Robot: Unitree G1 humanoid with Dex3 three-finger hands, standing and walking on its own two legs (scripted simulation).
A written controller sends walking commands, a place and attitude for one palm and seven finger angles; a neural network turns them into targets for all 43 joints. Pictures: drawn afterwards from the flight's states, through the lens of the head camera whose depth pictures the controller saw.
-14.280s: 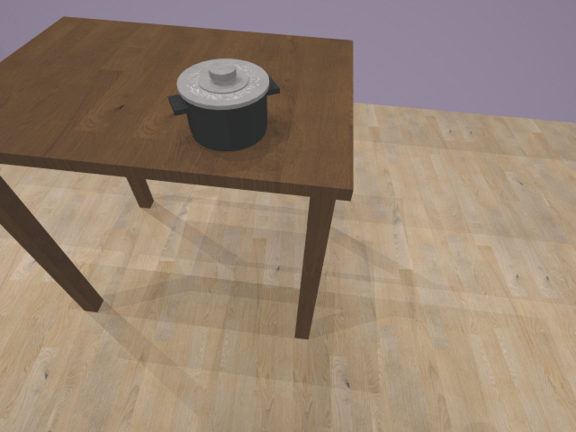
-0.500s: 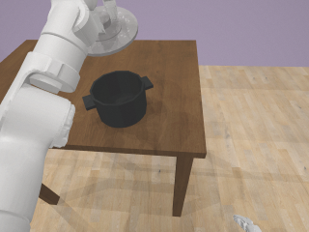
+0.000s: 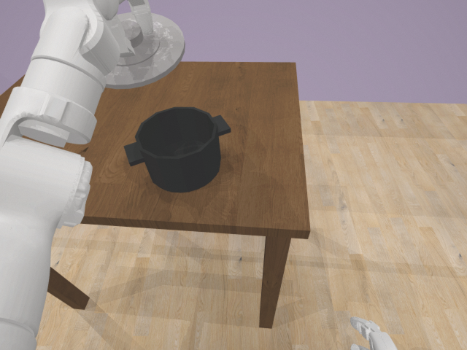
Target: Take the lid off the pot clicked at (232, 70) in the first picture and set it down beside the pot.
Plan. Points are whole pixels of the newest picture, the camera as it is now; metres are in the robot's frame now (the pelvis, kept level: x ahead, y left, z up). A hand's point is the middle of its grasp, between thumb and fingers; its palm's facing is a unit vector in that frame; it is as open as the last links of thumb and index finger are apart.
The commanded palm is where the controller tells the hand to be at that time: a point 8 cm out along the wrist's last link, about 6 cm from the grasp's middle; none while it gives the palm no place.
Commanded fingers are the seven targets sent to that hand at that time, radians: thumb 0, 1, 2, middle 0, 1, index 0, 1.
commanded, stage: move the lid sideways beside the pot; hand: left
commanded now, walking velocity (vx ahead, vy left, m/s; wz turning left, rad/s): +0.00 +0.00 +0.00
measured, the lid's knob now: (125, 35) +0.50 +0.16 +0.31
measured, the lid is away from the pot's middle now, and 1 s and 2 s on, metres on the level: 0.05 0.17 0.24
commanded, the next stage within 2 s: lower the lid onto the table in 1.72 s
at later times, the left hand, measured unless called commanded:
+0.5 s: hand (71, 37) +0.46 +0.22 +0.32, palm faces -0.09 -0.06 -0.99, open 7.7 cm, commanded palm +0.44 +0.22 +0.38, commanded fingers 0.00 0.60 1.03 -0.85 -0.99 -0.89 -1.00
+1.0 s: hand (41, 41) +0.46 +0.27 +0.32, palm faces -0.12 -0.07 -0.99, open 7.6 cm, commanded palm +0.45 +0.27 +0.38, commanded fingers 0.00 0.60 1.03 -0.85 -0.99 -0.89 -1.00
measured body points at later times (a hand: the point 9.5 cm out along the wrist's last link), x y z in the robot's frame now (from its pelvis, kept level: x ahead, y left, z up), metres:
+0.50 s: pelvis +0.00 +0.01 +0.00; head +0.02 -0.01 +0.45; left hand +0.46 +0.22 +0.38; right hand +0.13 -0.24 -0.12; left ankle +0.03 +0.12 -0.74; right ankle -0.05 -0.13 -0.74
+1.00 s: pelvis +0.00 +0.01 +0.00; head +0.04 +0.00 +0.45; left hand +0.47 +0.27 +0.37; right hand +0.10 -0.25 -0.13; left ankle +0.03 +0.12 -0.74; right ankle -0.05 -0.13 -0.74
